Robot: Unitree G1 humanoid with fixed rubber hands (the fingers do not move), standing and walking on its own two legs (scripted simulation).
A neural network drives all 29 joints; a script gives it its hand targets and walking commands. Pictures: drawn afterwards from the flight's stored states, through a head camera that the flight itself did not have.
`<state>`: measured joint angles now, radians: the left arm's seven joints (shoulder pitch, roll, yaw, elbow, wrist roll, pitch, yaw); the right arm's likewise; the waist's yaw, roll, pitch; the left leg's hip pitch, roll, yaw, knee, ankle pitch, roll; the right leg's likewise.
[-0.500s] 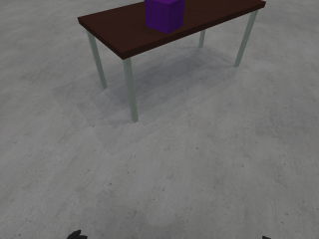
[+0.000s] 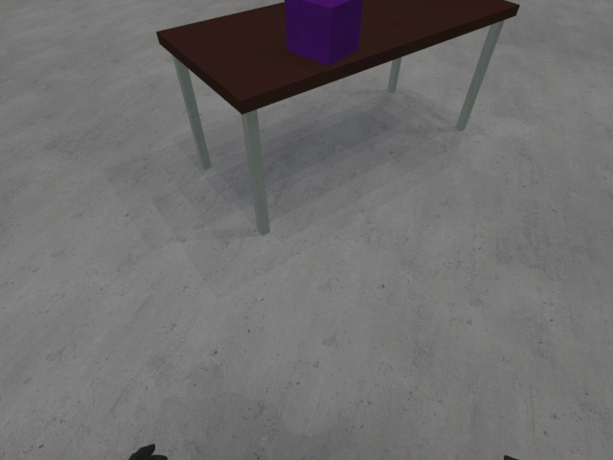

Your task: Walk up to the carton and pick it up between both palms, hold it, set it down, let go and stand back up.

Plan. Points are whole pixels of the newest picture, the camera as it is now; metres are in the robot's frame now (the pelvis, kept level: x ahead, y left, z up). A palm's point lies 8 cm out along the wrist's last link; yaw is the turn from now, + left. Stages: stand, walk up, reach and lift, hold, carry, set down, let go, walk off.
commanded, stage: stand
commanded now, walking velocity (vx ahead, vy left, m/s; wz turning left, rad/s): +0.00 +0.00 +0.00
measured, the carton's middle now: (322, 23) +1.47 +0.02 +0.00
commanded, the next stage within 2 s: walk up in 0.58 s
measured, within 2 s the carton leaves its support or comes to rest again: neither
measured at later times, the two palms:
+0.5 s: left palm out of the picture +0.10 +0.25 -0.11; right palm out of the picture +0.11 -0.28 -0.10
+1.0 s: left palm out of the picture +0.09 +0.30 -0.12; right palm out of the picture +0.13 -0.28 -0.09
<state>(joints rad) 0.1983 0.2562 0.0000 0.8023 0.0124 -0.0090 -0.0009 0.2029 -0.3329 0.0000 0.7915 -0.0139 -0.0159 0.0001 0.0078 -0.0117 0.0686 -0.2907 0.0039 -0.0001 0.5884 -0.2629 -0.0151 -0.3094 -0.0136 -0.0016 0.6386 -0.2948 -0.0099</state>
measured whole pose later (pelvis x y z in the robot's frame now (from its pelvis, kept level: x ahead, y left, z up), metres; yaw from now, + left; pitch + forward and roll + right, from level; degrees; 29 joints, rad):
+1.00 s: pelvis +0.03 +0.02 -0.01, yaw +9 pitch -2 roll +0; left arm 0.20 0.34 0.00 0.81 0.05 -0.02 -0.07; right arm 0.36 -0.41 0.00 0.81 -0.01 -0.05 0.03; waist 0.04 -0.04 0.03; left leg -0.39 0.02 0.00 0.74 -0.42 0.00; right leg -0.25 -0.08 -0.13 0.67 -0.39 -0.03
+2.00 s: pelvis +0.37 -0.04 -0.03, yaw +23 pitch -2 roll +2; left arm 0.22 0.42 0.00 0.81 0.04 0.03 -0.10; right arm 0.34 -0.45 0.00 0.81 -0.01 -0.12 -0.02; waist 0.00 -0.11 0.04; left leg -0.42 0.04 -0.01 0.82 -0.37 0.01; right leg -0.48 -0.06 0.00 1.10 -0.52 -0.05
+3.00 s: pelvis +0.74 -0.18 -0.04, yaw +32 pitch +0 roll +1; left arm 0.23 0.42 0.00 0.81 0.03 0.02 -0.08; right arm 0.32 -0.47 0.00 0.87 0.00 -0.11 -0.06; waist 0.08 -0.05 0.08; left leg -0.56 -0.01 0.03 0.85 -0.29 0.05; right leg -0.36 -0.06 -0.16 0.95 -0.57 -0.05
